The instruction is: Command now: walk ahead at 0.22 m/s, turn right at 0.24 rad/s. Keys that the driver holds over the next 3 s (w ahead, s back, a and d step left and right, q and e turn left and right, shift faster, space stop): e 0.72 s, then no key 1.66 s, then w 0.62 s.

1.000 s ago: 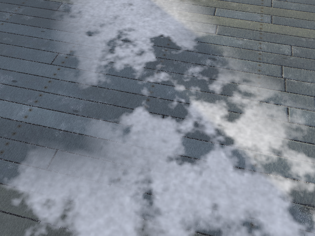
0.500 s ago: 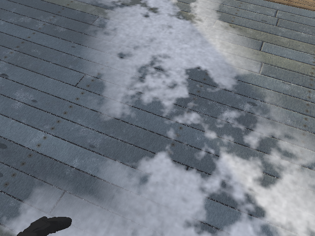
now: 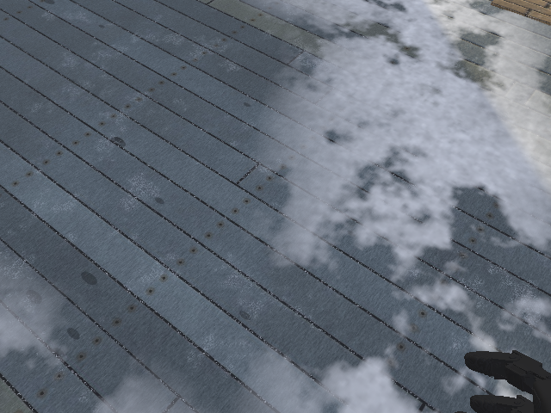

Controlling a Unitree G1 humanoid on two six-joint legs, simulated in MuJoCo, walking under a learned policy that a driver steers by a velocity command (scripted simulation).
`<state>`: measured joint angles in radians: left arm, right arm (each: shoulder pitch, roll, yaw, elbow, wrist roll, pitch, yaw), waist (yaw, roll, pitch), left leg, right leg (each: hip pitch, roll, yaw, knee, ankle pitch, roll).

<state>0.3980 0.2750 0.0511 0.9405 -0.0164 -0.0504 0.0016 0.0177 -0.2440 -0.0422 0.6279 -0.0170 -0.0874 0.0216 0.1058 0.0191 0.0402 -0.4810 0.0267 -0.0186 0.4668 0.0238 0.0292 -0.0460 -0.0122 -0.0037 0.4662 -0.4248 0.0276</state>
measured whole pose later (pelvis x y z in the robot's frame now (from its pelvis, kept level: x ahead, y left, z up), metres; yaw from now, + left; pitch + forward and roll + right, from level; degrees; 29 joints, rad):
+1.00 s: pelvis +0.11 +0.00 +0.01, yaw -30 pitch +1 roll +0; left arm 0.15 0.32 0.07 0.69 0.00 0.04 0.03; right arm 0.14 -0.26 -0.06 0.82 -0.02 -0.02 0.00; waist -0.01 -0.05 0.03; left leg -0.25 -0.01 -0.02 0.48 -0.24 0.00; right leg -0.40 0.08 0.15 0.88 -0.52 0.04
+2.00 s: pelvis +0.09 -0.03 +0.01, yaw -30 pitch -2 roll +0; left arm 0.22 0.24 0.02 0.99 0.00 0.00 0.02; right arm 0.18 -0.25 -0.03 1.10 0.00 0.01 -0.04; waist -0.01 0.00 0.04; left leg -0.20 0.04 -0.04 0.47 -0.25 -0.05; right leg -0.16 0.02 0.04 0.48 -0.29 -0.01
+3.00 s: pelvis +0.27 -0.11 +0.00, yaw -29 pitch +2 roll +0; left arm -0.04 0.24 0.02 0.85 -0.03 -0.09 -0.04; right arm 0.53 -0.20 -0.02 1.08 0.01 -0.08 -0.02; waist -0.10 -0.02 0.03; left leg 0.18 -0.01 0.02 0.15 -0.36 0.01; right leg -0.60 -0.04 -0.04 0.57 -0.03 -0.05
